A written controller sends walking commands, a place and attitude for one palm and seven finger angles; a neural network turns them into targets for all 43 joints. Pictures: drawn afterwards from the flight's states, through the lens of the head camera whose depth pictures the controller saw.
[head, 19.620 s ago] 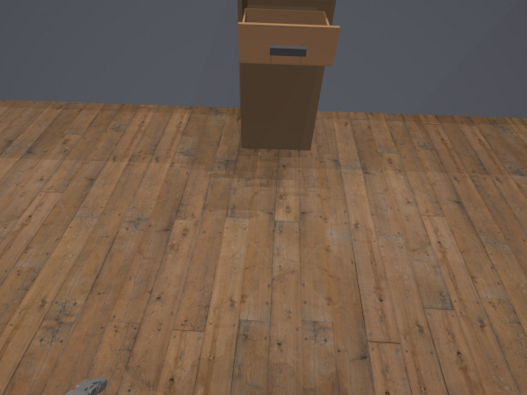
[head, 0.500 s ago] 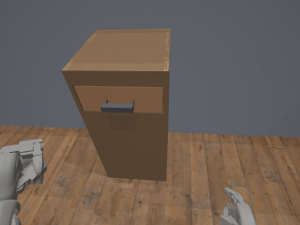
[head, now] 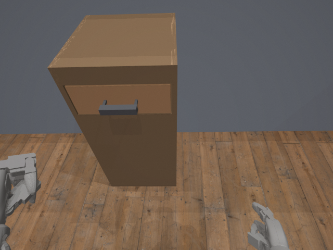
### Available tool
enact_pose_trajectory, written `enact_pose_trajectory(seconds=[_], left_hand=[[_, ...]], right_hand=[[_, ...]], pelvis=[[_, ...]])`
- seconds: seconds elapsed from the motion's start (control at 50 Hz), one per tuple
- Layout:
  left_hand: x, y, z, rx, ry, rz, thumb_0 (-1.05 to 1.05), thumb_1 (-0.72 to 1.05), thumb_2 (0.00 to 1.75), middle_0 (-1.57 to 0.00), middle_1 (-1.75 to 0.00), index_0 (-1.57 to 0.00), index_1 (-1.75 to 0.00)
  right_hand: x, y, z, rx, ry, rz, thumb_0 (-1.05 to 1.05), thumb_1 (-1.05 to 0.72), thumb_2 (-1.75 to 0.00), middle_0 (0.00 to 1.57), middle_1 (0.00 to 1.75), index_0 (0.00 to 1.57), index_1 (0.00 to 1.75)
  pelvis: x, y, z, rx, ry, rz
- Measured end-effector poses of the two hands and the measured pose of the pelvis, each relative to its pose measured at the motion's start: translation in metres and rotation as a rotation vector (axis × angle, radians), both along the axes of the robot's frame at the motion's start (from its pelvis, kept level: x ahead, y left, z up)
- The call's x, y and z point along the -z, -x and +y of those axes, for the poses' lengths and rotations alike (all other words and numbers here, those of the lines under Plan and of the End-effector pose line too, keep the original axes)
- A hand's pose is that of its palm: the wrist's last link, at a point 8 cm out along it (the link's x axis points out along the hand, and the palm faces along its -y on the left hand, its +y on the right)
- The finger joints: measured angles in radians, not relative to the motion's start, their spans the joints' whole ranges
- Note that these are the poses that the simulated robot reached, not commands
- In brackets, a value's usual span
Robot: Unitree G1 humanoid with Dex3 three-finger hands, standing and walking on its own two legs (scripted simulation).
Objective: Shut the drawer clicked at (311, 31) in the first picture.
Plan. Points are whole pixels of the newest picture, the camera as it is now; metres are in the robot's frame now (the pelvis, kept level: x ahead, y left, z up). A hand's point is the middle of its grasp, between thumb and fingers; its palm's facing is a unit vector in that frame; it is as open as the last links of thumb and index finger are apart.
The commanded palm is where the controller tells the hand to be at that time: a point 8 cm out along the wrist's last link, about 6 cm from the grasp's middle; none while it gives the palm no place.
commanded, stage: step back with the hand held close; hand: left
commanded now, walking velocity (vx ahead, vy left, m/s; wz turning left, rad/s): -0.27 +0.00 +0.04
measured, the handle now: (119, 105) +0.59 +0.22 -0.03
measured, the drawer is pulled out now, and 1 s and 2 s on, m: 0.00 0.00 0.00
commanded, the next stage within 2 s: stop stepping back and stand still in 0.92 s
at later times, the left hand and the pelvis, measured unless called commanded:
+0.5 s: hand (0, 245) +0.10 +0.25 +0.15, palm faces +0.39 -0.79 -0.46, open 3.2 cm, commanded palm +0.05 +0.29 +0.17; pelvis -0.08 +0.01 -0.01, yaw +1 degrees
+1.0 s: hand out of the picture +0.04 +0.21 +0.16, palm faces +0.24 -0.83 -0.51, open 3.3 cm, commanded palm -0.03 +0.27 +0.17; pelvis -0.17 -0.01 -0.02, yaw -1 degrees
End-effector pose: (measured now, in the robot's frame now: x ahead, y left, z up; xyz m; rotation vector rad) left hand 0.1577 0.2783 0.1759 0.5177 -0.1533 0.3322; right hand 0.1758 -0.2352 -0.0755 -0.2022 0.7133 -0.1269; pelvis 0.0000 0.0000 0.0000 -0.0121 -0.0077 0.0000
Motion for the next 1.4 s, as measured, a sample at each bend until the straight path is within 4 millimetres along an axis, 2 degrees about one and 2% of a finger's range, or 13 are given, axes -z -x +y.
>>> enact_pose_trajectory(seconds=[0.1, 0.32, 0.48, 0.6, 0.7, 0.78, 0.84, 0.94, 1.02, 1.18, 1.24, 1.32, 1.4], left_hand=[[0.014, 0.008, 0.0, 0.046, 0.004, 0.082, 0.01, 0.89, 0.9, -1.4, -1.6, -1.4, -1.59], [-0.01, 0.057, 0.011, 0.031, -0.09, -0.035, 0.01, 0.89, 0.9, -1.4, -1.6, -1.4, -1.59], [0.001, 0.093, 0.007, -0.023, -0.047, -0.05, 0.01, 0.89, 0.9, -1.4, -1.6, -1.4, -1.59], [0.007, 0.101, 0.008, 0.03, 0.005, -0.115, 0.01, 0.89, 0.9, -1.41, -1.6, -1.41, -1.59], [-0.007, 0.107, 0.019, 0.04, -0.082, -0.143, 0.01, 0.89, 0.9, -1.41, -1.6, -1.41, -1.59], [-0.018, 0.123, 0.023, 0.019, -0.109, -0.158, 0.01, 0.89, 0.9, -1.41, -1.6, -1.41, -1.59], [-0.011, 0.134, 0.015, 0.025, -0.087, -0.118, 0.01, 0.89, 0.9, -1.4, -1.6, -1.4, -1.59], [0.003, 0.143, -0.016, 0.125, -0.073, -0.075, 0.01, 0.89, 0.9, -1.41, -1.6, -1.4, -1.59], [-0.01, 0.154, -0.031, 0.21, -0.112, -0.122, 0.01, 0.89, 0.9, -1.41, -1.6, -1.41, -1.59], [-0.017, 0.194, -0.008, 0.137, -0.107, -0.204, 0.01, 0.89, 0.9, -1.41, -1.6, -1.41, -1.59], [-0.002, 0.196, 0.015, 0.044, -0.035, -0.219, 0.01, 0.89, 0.9, -1.41, -1.6, -1.41, -1.59], [0.027, 0.175, 0.042, -0.041, 0.079, -0.196, 0.01, 0.89, 0.9, -1.41, -1.6, -1.41, -1.59], [0.022, 0.157, 0.037, 0.036, 0.09, -0.161, 0.01, 0.9, 0.9, -1.41, -1.6, -1.41, -1.6]], right_hand=[[0.002, 0.021, -0.003, 0.045, 0.024, 0.054, 0.01, -0.91, -0.9, 0.2, 0.3, 0.2, 0.3], [0.003, 0.05, 0.015, 0.003, 0.027, 0.016, 0.01, -0.91, -0.9, 0.2, 0.3, 0.2, 0.3], [0.011, 0.073, 0.02, -0.02, -0.002, -0.01, 0.01, -0.91, -0.9, 0.2, 0.3, 0.2, 0.3], [0.01, 0.107, 0.013, 0.009, 0.068, 0.039, 0.01, -0.91, -0.9, 0.2, 0.3, 0.21, 0.3], [0.004, 0.131, 0.013, 0.031, 0.086, 0.052, 0.01, -0.91, -0.9, 0.2, 0.3, 0.2, 0.3], [0.0, 0.141, 0.016, 0.011, 0.069, 0.063, 0.02, -0.91, -0.9, 0.2, 0.3, 0.2, 0.3], [0.004, 0.142, 0.016, -0.016, 0.052, 0.057, 0.01, -0.91, -0.9, 0.2, 0.3, 0.2, 0.3], [0.022, 0.149, 0.01, -0.055, 0.035, 0.067, 0.01, -0.91, -0.9, 0.2, 0.3, 0.2, 0.3], [0.021, 0.169, 0.003, -0.012, 0.014, 0.06, 0.01, -0.91, -0.9, 0.2, 0.3, 0.21, 0.3], [0.007, 0.205, -0.021, 0.104, 0.053, -0.023, 0.01, -0.91, -0.9, 0.2, 0.3, 0.21, 0.3], [0.011, 0.213, -0.025, 0.137, 0.096, 0.0, 0.01, -0.91, -0.9, 0.2, 0.3, 0.2, 0.3], [0.011, 0.214, -0.011, 0.115, 0.145, 0.051, 0.02, -0.91, -0.9, 0.2, 0.3, 0.2, 0.3], [-0.004, 0.213, 0.02, 0.052, 0.111, 0.004, 0.02, -0.91, -0.9, 0.2, 0.3, 0.2, 0.3]], pelvis=[[0.001, 0.01, 0.006, 0.004, -0.002, 0.021], [0.008, 0.047, 0.011, -0.013, -0.005, 0.013], [0.012, 0.076, 0.007, -0.021, 0.013, 0.007], [0.016, 0.093, 0.014, -0.018, 0.027, -0.001], [0.011, 0.106, 0.014, -0.055, 0.055, 0.017], [0.006, 0.113, 0.009, -0.059, 0.061, 0.075], [0.008, 0.123, 0.003, -0.033, 0.04, 0.116], [0.016, 0.156, -0.007, 0.01, 0.029, 0.112], [0.017, 0.172, -0.013, 0.016, 0.04, 0.059], [0.023, 0.17, -0.004, 0.005, 0.037, -0.021], [0.023, 0.158, 0.008, 0.014, 0.033, -0.021], [0.023, 0.16, 0.022, -0.003, 0.01, -0.022], [0.013, 0.181, 0.03, 0.027, 0.011, -0.024]])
